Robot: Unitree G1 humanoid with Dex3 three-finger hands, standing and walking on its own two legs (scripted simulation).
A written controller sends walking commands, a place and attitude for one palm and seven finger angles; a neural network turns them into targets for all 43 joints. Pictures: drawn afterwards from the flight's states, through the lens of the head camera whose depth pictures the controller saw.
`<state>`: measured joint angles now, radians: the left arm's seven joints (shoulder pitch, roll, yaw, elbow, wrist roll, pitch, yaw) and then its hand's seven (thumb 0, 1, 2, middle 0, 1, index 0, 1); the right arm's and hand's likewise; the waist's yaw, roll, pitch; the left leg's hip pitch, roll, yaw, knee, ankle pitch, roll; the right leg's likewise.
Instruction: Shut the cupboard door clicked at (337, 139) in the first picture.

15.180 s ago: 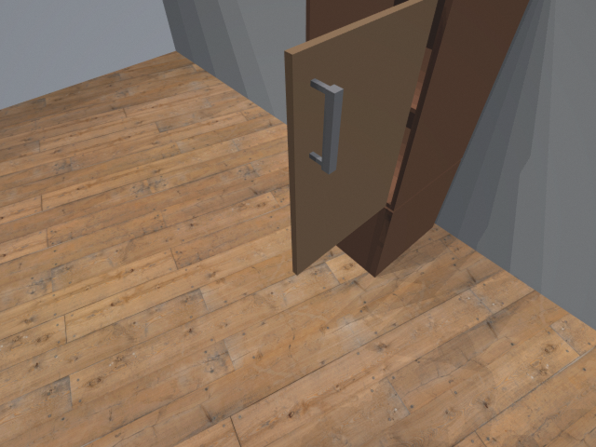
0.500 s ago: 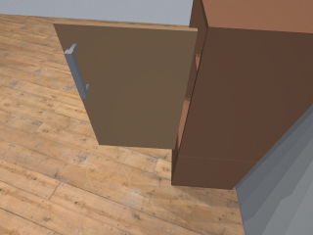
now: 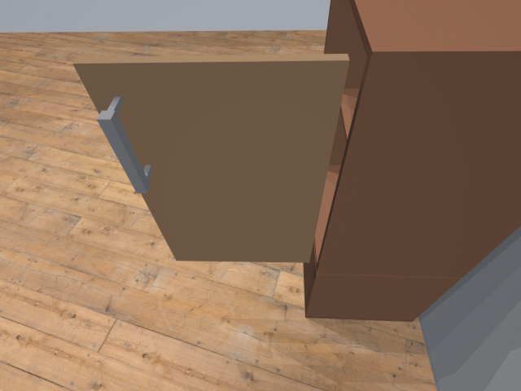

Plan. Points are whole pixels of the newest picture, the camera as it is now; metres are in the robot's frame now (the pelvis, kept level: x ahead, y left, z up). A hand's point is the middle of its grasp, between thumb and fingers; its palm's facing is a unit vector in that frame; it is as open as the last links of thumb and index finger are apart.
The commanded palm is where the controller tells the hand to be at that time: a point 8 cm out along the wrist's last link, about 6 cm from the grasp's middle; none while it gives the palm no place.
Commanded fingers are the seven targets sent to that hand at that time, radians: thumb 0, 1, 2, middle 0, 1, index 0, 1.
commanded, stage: come to a stop and stand still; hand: left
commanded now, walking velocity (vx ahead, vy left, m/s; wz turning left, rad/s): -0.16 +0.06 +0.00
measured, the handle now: (130, 148) +0.45 +0.24 +0.12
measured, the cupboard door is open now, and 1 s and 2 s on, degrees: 91 91 91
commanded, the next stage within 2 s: look again from close up in 1.72 s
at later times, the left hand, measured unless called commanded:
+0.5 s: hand out of the picture +0.01 +0.26 -0.17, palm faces -0.01 -0.97 -0.24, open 7.4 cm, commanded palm none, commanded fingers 0.00 0.90 0.90 -0.20 -0.30 -0.20 -0.30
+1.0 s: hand out of the picture +0.05 +0.23 -0.16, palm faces -0.03 -0.97 -0.23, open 7.4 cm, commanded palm none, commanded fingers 0.00 0.90 0.90 -0.20 -0.30 -0.20 -0.30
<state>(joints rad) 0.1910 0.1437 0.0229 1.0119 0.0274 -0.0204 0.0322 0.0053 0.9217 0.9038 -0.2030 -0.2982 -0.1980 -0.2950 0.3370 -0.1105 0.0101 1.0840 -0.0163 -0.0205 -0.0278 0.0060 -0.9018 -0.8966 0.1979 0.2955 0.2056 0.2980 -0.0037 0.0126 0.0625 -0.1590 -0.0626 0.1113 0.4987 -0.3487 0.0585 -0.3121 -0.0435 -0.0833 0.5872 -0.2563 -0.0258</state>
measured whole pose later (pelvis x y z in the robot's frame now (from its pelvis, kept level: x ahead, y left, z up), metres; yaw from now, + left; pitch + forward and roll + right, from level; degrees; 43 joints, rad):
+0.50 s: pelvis -0.01 +0.06 +0.00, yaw -1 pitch -1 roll +0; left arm 0.27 0.20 0.00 1.04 0.03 0.03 0.02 0.01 0.91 0.90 -0.21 -0.30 -0.20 -0.30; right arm 0.28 -0.18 -0.01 0.93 -0.02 0.00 -0.02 0.01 -0.92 -0.90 0.20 0.30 0.20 0.30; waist 0.00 0.01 0.02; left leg -0.22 -0.03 0.10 0.55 -0.31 0.07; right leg -0.29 -0.07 -0.01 0.56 -0.26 0.00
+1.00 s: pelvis +0.03 +0.06 +0.01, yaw -1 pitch +0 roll +1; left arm 0.22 0.16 -0.01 1.11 0.02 0.00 0.02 0.01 0.90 0.90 -0.20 -0.30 -0.20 -0.30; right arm 0.26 -0.19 0.02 1.07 -0.02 -0.02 -0.03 0.01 -0.91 -0.90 0.20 0.30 0.20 0.30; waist 0.00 0.03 0.06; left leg -0.11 -0.04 0.11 0.41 -0.29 0.05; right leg -0.22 -0.07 0.01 0.50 -0.27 0.04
